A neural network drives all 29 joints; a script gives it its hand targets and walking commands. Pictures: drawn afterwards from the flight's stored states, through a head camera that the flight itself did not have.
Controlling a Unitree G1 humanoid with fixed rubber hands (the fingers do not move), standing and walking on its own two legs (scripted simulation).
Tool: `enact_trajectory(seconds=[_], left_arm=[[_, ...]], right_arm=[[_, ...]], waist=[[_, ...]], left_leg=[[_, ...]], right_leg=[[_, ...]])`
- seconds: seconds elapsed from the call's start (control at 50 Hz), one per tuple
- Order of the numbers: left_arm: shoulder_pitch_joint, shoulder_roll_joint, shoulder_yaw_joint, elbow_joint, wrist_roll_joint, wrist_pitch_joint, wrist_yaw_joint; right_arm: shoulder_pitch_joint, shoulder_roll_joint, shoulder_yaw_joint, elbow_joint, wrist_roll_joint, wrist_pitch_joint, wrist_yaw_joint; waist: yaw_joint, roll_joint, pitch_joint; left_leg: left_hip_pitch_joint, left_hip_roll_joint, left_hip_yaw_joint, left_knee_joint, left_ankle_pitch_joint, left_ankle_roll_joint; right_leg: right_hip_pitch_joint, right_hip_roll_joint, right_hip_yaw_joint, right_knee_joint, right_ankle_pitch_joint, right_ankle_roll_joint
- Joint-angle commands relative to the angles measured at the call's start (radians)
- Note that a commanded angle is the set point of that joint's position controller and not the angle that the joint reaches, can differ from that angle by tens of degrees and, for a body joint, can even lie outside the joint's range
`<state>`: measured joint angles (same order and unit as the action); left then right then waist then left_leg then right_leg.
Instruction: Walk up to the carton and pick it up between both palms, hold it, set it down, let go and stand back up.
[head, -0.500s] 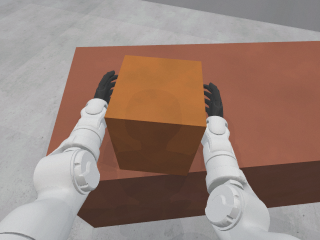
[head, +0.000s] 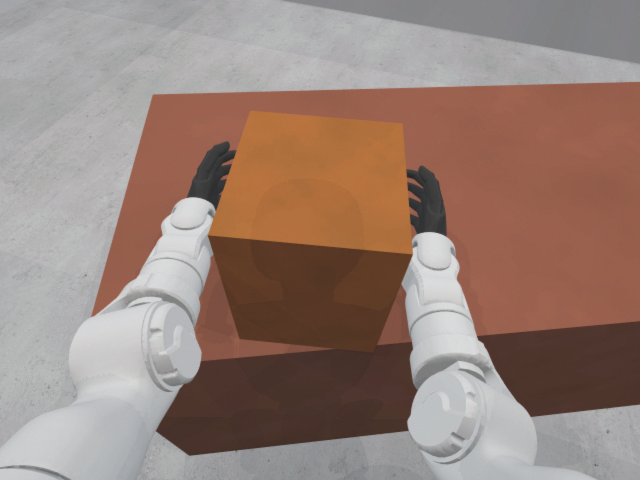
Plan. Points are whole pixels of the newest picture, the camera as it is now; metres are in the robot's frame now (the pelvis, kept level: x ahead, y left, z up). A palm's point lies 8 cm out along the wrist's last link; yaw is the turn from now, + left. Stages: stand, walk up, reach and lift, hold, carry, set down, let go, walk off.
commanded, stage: reach and lift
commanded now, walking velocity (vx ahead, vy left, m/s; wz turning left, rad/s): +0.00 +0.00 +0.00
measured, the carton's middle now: (315, 238) +0.42 +0.01 +0.05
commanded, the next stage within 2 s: none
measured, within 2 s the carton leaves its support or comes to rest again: leaves its support in 0.48 s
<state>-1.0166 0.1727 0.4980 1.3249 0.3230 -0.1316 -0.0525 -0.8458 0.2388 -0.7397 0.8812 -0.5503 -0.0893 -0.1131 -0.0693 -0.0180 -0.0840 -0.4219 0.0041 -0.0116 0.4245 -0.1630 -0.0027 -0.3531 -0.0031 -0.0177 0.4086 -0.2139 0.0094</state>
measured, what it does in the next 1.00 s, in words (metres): stands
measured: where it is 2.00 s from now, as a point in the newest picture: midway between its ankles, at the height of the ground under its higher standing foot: outside the picture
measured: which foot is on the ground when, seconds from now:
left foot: down 0.00-1.00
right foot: down 0.00-1.00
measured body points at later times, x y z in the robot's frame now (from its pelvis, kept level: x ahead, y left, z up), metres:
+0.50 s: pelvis +0.00 +0.00 +0.00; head +0.03 +0.01 +0.45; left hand +0.45 +0.15 +0.10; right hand +0.41 -0.14 +0.09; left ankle +0.02 +0.12 -0.74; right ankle -0.02 -0.12 -0.74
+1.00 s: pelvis -0.02 +0.00 +0.00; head -0.01 +0.01 +0.45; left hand +0.43 +0.15 +0.12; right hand +0.39 -0.14 +0.11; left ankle +0.02 +0.12 -0.74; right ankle -0.02 -0.12 -0.74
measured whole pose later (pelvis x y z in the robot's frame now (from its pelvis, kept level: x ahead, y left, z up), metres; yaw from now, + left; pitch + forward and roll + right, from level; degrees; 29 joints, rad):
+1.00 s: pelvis -0.02 +0.00 +0.00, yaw +0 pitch +5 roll -1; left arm -0.96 0.10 0.45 1.21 0.26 -0.08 -0.01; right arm -0.79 0.17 -0.63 0.93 -0.37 -0.13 -0.11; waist -0.04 -0.02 -0.08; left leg -0.35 0.00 -0.01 0.41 -0.14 0.00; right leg -0.29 0.00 -0.02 0.40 -0.19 0.01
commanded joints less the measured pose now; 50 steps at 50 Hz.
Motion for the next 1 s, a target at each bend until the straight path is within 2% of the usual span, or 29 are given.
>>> enact_trajectory(seconds=[0.0,0.04,0.06,0.1,0.12,0.14,0.2,0.22,0.26,0.28,0.3,0.36,0.4,0.42,0.44,0.52,0.56,0.66,0.7,0.72,0.74,0.82,0.84,0.88,0.9,0.92,0.94,0.96,0.98], left_arm=[[-0.609,-0.472,-0.057,-0.097,0.061,-0.038,-0.161],[-0.613,-0.496,-0.078,-0.1,0.05,-0.034,-0.162],[-0.606,-0.492,-0.072,-0.117,0.054,-0.038,-0.162],[-0.619,-0.492,-0.103,-0.148,0.044,-0.046,-0.155],[-0.617,-0.486,-0.086,-0.128,0.044,-0.048,-0.157],[-0.656,-0.509,-0.106,-0.157,0.033,-0.055,-0.155],[-0.641,-0.527,-0.134,-0.178,0.025,-0.065,-0.139],[-0.648,-0.523,-0.147,-0.162,0.022,-0.069,-0.139],[-0.605,-0.53,-0.145,-0.171,0.022,-0.068,-0.135],[-0.655,-0.513,-0.157,-0.175,0.024,-0.082,-0.136],[-0.622,-0.526,-0.165,-0.178,0.017,-0.069,-0.126],[-0.666,-0.538,-0.197,-0.222,0.007,-0.084,-0.114],[-0.628,-0.558,-0.207,-0.233,0.008,-0.068,-0.102],[-0.634,-0.558,-0.217,-0.222,0.002,-0.063,-0.1],[-0.653,-0.556,-0.225,-0.223,0.001,-0.068,-0.099],[-0.607,-0.56,-0.229,-0.192,-0.007,-0.046,-0.103],[-0.577,-0.547,-0.219,-0.181,-0.007,-0.027,-0.105],[-0.685,-0.555,-0.269,-0.271,-0.042,-0.039,-0.093],[-0.684,-0.568,-0.28,-0.264,-0.045,-0.029,-0.086],[-0.686,-0.575,-0.301,-0.26,-0.058,-0.018,-0.081],[-0.712,-0.569,-0.315,-0.292,-0.063,-0.027,-0.085],[-0.618,-0.581,-0.317,-0.227,-0.067,0.01,-0.083],[-0.65,-0.588,-0.323,-0.258,-0.072,0.0,-0.084],[-0.666,-0.577,-0.32,-0.255,-0.074,0.009,-0.09],[-0.635,-0.589,-0.322,-0.241,-0.072,0.024,-0.083],[-0.667,-0.611,-0.348,-0.277,-0.089,0.027,-0.076],[-0.687,-0.61,-0.363,-0.305,-0.099,0.028,-0.074],[-0.628,-0.611,-0.352,-0.253,-0.089,0.047,-0.078],[-0.712,-0.617,-0.374,-0.326,-0.11,0.036,-0.078]], right_arm=[[-0.553,0.514,0.313,-0.004,-0.01,-0.059,0.156],[-0.562,0.504,0.305,0.007,-0.003,-0.066,0.153],[-0.545,0.515,0.313,0.026,-0.001,-0.067,0.151],[-0.543,0.52,0.326,0.018,0.005,-0.075,0.146],[-0.552,0.525,0.336,0.012,0.006,-0.079,0.146],[-0.572,0.52,0.326,0.017,0.009,-0.087,0.145],[-0.56,0.518,0.359,0.011,0.02,-0.118,0.142],[-0.567,0.509,0.352,0.028,0.023,-0.122,0.138],[-0.578,0.505,0.379,-0.005,0.033,-0.125,0.136],[-0.58,0.504,0.37,-0.001,0.022,-0.141,0.132],[-0.556,0.472,0.373,0.0,0.022,-0.135,0.14],[-0.569,0.481,0.386,0.012,0.028,-0.156,0.134],[-0.521,0.48,0.395,0.071,0.042,-0.143,0.133],[-0.538,0.456,0.397,0.042,0.053,-0.155,0.132],[-0.583,0.464,0.406,0.012,0.061,-0.166,0.135],[-0.579,0.451,0.427,0.002,0.06,-0.16,0.128],[-0.562,0.447,0.444,0.006,0.088,-0.139,0.128],[-0.643,0.436,0.46,-0.02,0.092,-0.151,0.136],[-0.625,0.431,0.461,0.006,0.114,-0.142,0.139],[-0.617,0.407,0.445,0.033,0.105,-0.136,0.135],[-0.635,0.424,0.467,0.009,0.106,-0.145,0.135],[-0.64,0.4,0.507,-0.015,0.15,-0.122,0.133],[-0.656,0.41,0.508,-0.026,0.155,-0.127,0.135],[-0.657,0.401,0.48,-0.005,0.151,-0.113,0.131],[-0.651,0.397,0.504,-0.002,0.172,-0.1,0.137],[-0.66,0.389,0.5,0.018,0.176,-0.098,0.139],[-0.699,0.381,0.524,-0.048,0.203,-0.107,0.139],[-0.64,0.38,0.53,0.029,0.211,-0.081,0.136],[-0.712,0.396,0.541,-0.039,0.222,-0.096,0.137]], waist=[[0.03,0.035,-0.566],[0.011,0.051,-0.569],[0.021,0.037,-0.566],[0.016,0.065,-0.607],[0.035,0.035,-0.617],[0.022,0.057,-0.642],[0.034,0.074,-0.706],[0.019,0.082,-0.703],[0.048,0.061,-0.687],[0.027,0.065,-0.714],[0.024,0.072,-0.688],[0.025,0.086,-0.723],[0.033,0.095,-0.689],[0.024,0.116,-0.7],[0.046,0.116,-0.725],[0.029,0.061,-0.69],[0.041,0.062,-0.64],[0.039,0.042,-0.701],[0.037,0.072,-0.684],[0.017,0.082,-0.66],[0.037,0.081,-0.706],[0.04,0.039,-0.647],[0.046,0.048,-0.691],[0.033,0.035,-0.646],[0.039,0.039,-0.639],[0.025,0.067,-0.654],[0.041,0.082,-0.684],[0.038,0.069,-0.617],[0.037,0.067,-0.694]], left_leg=[[0.209,-0.009,0.136,-0.091,0.231,-0.008],[0.229,-0.005,0.131,-0.09,0.261,-0.018],[0.231,-0.006,0.129,-0.091,0.286,-0.02],[0.242,-0.009,0.134,-0.076,0.308,-0.028],[0.217,-0.008,0.138,-0.082,0.292,-0.015],[0.248,-0.007,0.132,-0.076,0.304,-0.024],[0.299,-0.001,0.124,-0.056,0.413,-0.043],[0.294,-0.004,0.124,-0.044,0.403,-0.043],[0.31,0.0,0.128,-0.059,0.416,-0.04],[0.307,-0.002,0.132,-0.045,0.407,-0.041],[0.332,0.006,0.125,-0.064,0.403,-0.043],[0.355,0.009,0.122,-0.05,0.452,-0.057],[0.397,0.011,0.127,-0.052,0.485,-0.064],[0.418,0.013,0.119,-0.047,0.503,-0.067],[0.414,0.012,0.124,-0.046,0.495,-0.069],[0.36,0.003,0.13,-0.071,0.399,-0.048],[0.354,-0.003,0.132,-0.092,0.364,-0.044],[0.353,0.006,0.131,-0.101,0.335,-0.033],[0.362,0.006,0.122,-0.095,0.335,-0.042],[0.372,0.004,0.123,-0.095,0.321,-0.049],[0.389,0.007,0.128,-0.089,0.359,-0.047],[0.372,-0.008,0.123,-0.103,0.289,-0.031],[0.371,-0.007,0.128,-0.106,0.297,-0.034],[0.337,-0.015,0.126,-0.115,0.229,-0.024],[0.362,-0.01,0.124,-0.116,0.249,-0.027],[0.376,-0.003,0.111,-0.109,0.265,-0.039],[0.405,-0.005,0.117,-0.101,0.302,-0.044],[0.402,-0.011,0.109,-0.102,0.286,-0.04],[0.411,-0.005,0.111,-0.093,0.311,-0.042]], right_leg=[[0.404,-0.021,-0.048,-0.006,0.559,0.06],[0.391,-0.016,-0.06,-0.007,0.568,0.062],[0.412,-0.013,-0.056,-0.004,0.58,0.056],[0.408,-0.013,-0.059,-0.003,0.587,0.051],[0.422,-0.015,-0.052,0.001,0.607,0.058],[0.409,-0.013,-0.059,0.0,0.589,0.059],[0.408,-0.004,-0.069,0.007,0.649,0.052],[0.379,-0.008,-0.067,-0.001,0.625,0.054],[0.388,-0.001,-0.071,-0.012,0.631,0.05],[0.39,-0.005,-0.069,-0.011,0.631,0.056],[0.382,0.003,-0.081,-0.01,0.613,0.049],[0.362,0.006,-0.084,-0.011,0.634,0.047],[0.347,0.016,-0.091,-0.034,0.579,0.036],[0.322,0.019,-0.092,-0.044,0.555,0.032],[0.317,0.018,-0.096,-0.046,0.533,0.026],[0.366,0.015,-0.081,-0.05,0.555,0.035],[0.394,0.017,-0.079,-0.056,0.533,0.035],[0.356,0.026,-0.084,-0.051,0.479,0.033],[0.34,0.026,-0.081,-0.054,0.443,0.029],[0.328,0.028,-0.085,-0.061,0.412,0.019],[0.34,0.027,-0.078,-0.058,0.446,0.022],[0.347,0.027,-0.075,-0.076,0.397,0.02],[0.344,0.035,-0.075,-0.076,0.389,0.021],[0.351,0.027,-0.066,-0.075,0.37,0.026],[0.332,0.029,-0.07,-0.08,0.352,0.021],[0.315,0.037,-0.08,-0.077,0.341,0.014],[0.303,0.044,-0.077,-0.078,0.349,0.01],[0.317,0.033,-0.072,-0.088,0.352,0.012],[0.32,0.044,-0.073,-0.076,0.366,0.019]])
